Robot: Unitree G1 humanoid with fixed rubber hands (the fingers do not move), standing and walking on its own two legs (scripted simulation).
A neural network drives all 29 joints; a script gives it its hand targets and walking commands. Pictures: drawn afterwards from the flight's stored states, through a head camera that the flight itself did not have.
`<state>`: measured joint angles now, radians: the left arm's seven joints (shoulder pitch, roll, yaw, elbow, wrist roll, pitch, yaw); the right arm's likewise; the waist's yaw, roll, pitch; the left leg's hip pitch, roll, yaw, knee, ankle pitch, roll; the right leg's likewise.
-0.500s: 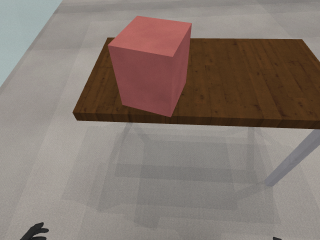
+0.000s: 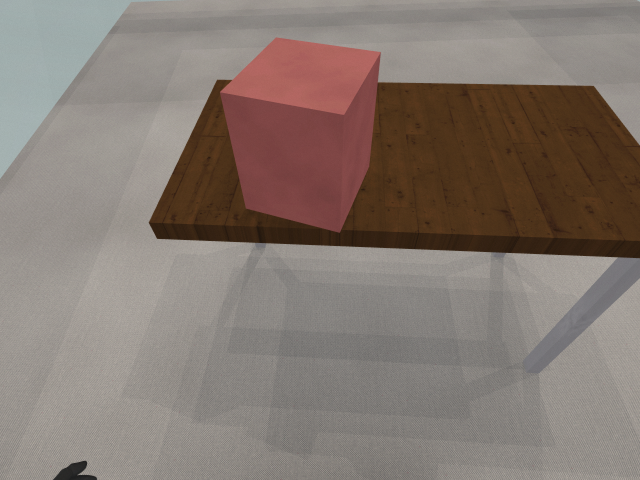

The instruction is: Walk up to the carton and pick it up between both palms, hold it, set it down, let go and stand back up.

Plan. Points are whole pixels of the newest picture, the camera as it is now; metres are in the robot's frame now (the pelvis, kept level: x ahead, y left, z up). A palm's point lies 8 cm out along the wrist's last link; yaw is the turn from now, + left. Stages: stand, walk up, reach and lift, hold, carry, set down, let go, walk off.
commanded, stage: walk up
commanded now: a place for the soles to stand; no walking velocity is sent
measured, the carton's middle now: (308, 136) +0.69 +0.05 +0.04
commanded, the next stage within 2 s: none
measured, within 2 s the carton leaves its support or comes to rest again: neither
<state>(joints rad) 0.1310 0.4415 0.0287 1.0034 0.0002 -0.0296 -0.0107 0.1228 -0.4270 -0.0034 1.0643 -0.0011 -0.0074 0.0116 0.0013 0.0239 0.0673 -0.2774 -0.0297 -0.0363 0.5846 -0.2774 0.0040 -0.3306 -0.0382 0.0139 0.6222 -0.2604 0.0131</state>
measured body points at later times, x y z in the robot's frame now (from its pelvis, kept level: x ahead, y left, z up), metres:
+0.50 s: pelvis +0.02 +0.00 +0.01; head +0.02 -0.02 +0.46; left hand +0.10 +0.34 -0.09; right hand +0.09 -0.33 -0.12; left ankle +0.03 +0.13 -0.73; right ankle +0.05 -0.13 -0.73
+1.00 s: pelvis +0.13 +0.05 +0.01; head +0.13 +0.07 +0.46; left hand +0.20 +0.37 -0.12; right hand +0.15 -0.28 -0.09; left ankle +0.14 +0.15 -0.73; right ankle +0.11 -0.10 -0.66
